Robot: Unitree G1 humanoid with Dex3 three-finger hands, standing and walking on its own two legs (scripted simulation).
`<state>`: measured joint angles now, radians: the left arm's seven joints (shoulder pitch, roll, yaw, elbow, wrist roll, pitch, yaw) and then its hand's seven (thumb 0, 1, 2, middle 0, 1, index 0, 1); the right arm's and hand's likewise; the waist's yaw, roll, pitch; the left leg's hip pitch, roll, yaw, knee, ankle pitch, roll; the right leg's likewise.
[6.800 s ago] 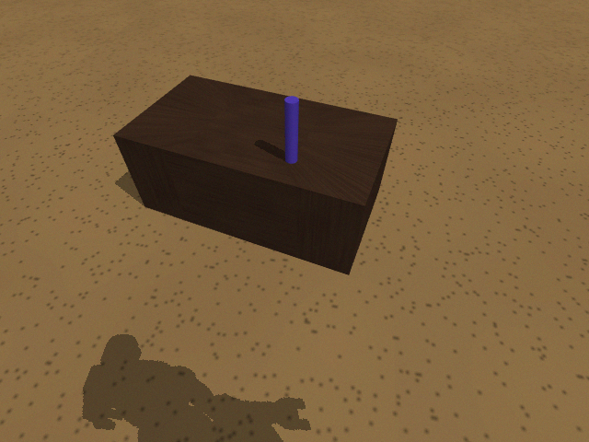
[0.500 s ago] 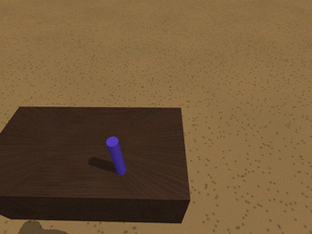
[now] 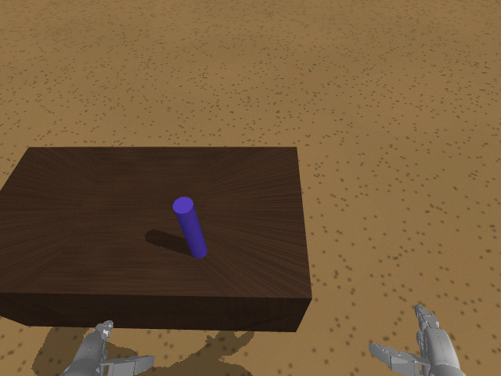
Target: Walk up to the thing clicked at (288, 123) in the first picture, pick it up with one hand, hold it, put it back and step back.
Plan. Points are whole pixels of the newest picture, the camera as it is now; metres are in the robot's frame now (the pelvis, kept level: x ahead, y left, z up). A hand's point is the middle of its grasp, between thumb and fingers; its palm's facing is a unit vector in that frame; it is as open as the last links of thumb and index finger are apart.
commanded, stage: go down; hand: left
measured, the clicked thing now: (192, 230) +0.48 +0.17 -0.22
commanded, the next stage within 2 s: none
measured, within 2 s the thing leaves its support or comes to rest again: neither
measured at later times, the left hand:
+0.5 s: hand (116, 366) +0.16 +0.25 -0.12, palm faces +0.03 -0.95 -0.31, open 17.2 cm
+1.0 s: hand (107, 365) +0.16 +0.26 -0.11, palm faces +0.07 -0.95 -0.31, open 17.5 cm
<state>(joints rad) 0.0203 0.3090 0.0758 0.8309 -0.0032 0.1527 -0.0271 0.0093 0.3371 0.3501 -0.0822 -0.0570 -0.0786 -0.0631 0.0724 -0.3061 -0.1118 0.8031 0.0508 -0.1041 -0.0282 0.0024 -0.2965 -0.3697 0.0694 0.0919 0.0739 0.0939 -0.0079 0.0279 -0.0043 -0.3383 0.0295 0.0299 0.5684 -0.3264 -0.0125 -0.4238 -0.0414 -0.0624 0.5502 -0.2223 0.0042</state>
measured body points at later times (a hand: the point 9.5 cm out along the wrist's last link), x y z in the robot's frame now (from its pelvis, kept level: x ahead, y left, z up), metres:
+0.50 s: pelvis +0.01 +0.01 -0.01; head +0.04 +0.01 +0.44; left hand +0.16 +0.30 -0.10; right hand +0.17 -0.27 -0.10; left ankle -0.03 +0.12 -0.73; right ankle +0.03 -0.12 -0.73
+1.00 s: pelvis +0.01 +0.01 -0.02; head +0.04 +0.01 +0.43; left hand +0.16 +0.31 -0.09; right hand +0.17 -0.26 -0.09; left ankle -0.03 +0.12 -0.73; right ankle +0.03 -0.12 -0.73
